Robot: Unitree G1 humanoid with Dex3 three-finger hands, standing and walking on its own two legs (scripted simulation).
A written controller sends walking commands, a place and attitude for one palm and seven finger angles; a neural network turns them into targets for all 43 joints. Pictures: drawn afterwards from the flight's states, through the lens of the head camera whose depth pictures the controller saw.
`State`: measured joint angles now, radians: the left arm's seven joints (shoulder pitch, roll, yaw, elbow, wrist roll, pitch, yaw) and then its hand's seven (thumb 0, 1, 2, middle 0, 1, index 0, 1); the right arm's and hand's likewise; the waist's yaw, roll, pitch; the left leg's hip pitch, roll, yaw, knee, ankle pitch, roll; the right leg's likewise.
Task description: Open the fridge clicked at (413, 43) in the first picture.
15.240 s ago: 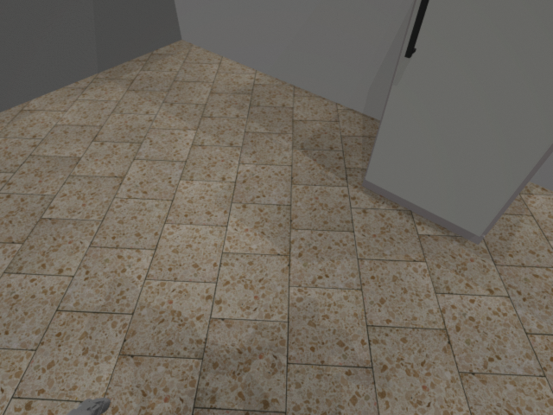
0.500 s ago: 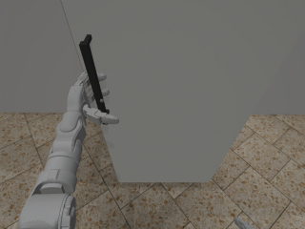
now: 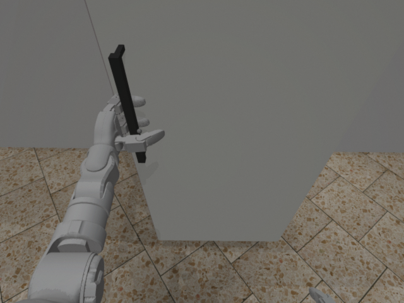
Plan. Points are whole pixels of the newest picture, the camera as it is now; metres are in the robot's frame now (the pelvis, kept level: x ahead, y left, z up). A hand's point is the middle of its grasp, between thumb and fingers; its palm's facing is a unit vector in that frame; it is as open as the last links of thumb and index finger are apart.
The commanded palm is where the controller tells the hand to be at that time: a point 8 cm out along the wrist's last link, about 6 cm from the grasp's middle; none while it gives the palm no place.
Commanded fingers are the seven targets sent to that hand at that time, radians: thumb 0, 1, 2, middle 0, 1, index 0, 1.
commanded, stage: grip the handle and tug to test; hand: left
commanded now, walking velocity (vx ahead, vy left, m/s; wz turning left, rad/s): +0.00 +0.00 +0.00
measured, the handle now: (132, 112) +0.48 +0.17 +0.13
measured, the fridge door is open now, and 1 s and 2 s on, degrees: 0 0 8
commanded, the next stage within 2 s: pull the door a little, standing still in 1.00 s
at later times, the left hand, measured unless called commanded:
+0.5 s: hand (141, 129) +0.43 +0.14 +0.13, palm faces +0.03 -1.00 -0.01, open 5.1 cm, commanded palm +0.40 +0.20 +0.13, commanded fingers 0.00 0.90 0.90 -0.45 -1.40 -0.45 -1.40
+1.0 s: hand (140, 132) +0.42 +0.14 +0.13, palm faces +0.03 -1.00 -0.01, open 5.7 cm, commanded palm +0.36 +0.19 +0.13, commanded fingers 0.00 0.90 0.90 -0.45 -1.40 -0.45 -1.40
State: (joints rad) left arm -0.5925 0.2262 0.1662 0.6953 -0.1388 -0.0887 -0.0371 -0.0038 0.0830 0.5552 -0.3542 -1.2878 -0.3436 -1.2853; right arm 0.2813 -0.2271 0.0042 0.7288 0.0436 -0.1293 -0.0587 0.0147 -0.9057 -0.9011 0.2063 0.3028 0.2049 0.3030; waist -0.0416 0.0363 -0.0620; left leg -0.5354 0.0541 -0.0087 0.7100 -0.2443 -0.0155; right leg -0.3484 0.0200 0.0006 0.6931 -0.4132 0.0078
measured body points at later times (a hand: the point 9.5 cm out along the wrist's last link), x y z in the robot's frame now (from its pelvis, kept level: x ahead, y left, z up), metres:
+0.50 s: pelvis +0.01 +0.00 +0.00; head +0.02 +0.00 +0.45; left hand +0.42 +0.19 +0.13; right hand +0.10 -0.26 -0.11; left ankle +0.07 +0.13 -0.71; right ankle -0.03 -0.13 -0.71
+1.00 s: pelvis +0.04 +0.00 +0.01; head +0.04 -0.01 +0.46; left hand +0.41 +0.19 +0.13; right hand +0.15 -0.26 -0.09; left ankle +0.07 +0.13 -0.71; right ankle -0.03 -0.13 -0.71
